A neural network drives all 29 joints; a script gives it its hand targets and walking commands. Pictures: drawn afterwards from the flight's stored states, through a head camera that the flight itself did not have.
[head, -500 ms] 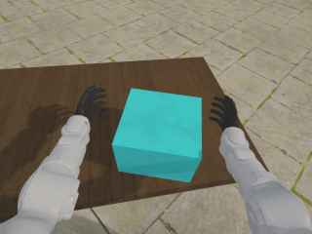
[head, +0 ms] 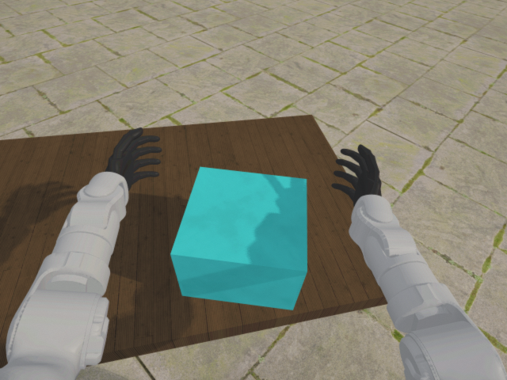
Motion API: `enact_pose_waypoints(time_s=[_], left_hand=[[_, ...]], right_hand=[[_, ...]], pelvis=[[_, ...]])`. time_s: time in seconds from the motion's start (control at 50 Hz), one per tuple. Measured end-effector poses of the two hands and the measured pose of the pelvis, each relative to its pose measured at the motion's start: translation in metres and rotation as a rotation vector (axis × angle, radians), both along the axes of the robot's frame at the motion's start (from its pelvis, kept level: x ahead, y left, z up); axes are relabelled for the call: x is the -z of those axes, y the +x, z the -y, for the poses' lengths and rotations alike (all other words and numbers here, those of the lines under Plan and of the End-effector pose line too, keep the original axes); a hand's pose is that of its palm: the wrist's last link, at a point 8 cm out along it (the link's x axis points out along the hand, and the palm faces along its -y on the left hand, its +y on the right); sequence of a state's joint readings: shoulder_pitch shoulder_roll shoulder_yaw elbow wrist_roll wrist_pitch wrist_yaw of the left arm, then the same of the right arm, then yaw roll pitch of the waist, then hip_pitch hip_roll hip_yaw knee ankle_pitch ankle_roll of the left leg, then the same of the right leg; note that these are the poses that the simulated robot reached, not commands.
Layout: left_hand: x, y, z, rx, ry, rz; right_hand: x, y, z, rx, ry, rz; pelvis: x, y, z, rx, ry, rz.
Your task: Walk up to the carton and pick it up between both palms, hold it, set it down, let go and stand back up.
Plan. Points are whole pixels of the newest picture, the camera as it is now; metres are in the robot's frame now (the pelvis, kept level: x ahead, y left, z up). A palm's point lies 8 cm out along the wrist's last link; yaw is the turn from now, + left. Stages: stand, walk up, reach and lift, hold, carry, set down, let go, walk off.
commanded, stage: set down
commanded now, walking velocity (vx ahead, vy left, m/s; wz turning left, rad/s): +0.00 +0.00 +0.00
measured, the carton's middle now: (245, 236) +0.40 +0.02 -0.02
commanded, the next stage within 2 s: none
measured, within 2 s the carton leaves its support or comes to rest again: neither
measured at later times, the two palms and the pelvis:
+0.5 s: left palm (98, 230) +0.34 +0.25 +0.08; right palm (372, 248) +0.30 -0.17 +0.07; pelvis +0.01 -0.01 +0.00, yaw +0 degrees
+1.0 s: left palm (84, 298) +0.26 +0.26 +0.03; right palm (377, 302) +0.23 -0.17 +0.04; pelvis +0.01 +0.00 +0.00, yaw -1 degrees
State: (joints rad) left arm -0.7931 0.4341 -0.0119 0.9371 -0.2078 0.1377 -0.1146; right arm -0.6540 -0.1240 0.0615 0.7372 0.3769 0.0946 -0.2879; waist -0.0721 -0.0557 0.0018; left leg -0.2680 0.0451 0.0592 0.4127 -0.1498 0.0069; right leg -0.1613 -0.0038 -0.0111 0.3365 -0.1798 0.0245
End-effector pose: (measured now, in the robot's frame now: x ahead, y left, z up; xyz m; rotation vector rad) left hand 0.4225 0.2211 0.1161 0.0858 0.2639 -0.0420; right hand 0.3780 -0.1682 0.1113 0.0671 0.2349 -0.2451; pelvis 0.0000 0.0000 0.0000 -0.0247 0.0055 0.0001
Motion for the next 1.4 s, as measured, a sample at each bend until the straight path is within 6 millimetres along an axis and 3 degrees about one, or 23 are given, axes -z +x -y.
enact_pose_waypoints(time_s=[0.22, 0.56, 0.74, 0.92, 1.14, 1.4], left_hand=[[0.033, -0.046, -0.018, -0.044, -0.009, -0.045], [0.04, -0.086, -0.025, -0.031, -0.031, -0.005], [0.058, -0.113, -0.026, -0.039, -0.024, -0.035], [0.077, -0.153, -0.031, -0.053, -0.025, -0.046], [0.092, -0.191, -0.035, -0.068, -0.029, -0.042], [0.11, -0.221, -0.032, -0.074, -0.026, -0.088]], right_hand=[[0.042, -0.046, -0.003, 0.004, 0.041, -0.037], [0.041, -0.082, -0.002, -0.002, 0.014, -0.013], [0.059, -0.108, -0.003, 0.019, 0.031, -0.047], [0.073, -0.137, -0.001, 0.022, 0.03, -0.07], [0.084, -0.158, -0.002, 0.016, 0.014, -0.077], [0.103, -0.18, 0.001, 0.016, 0.005, -0.106]], pelvis=[[-0.001, 0.004, 0.004, -0.005, 0.006, 0.075], [-0.001, 0.005, 0.006, 0.002, 0.012, 0.121], [-0.001, 0.004, 0.004, 0.013, 0.011, 0.123], [-0.001, 0.009, 0.003, 0.015, 0.015, 0.123], [0.0, 0.018, 0.005, 0.007, 0.017, 0.126], [0.0, 0.027, 0.006, 0.011, 0.021, 0.114]])
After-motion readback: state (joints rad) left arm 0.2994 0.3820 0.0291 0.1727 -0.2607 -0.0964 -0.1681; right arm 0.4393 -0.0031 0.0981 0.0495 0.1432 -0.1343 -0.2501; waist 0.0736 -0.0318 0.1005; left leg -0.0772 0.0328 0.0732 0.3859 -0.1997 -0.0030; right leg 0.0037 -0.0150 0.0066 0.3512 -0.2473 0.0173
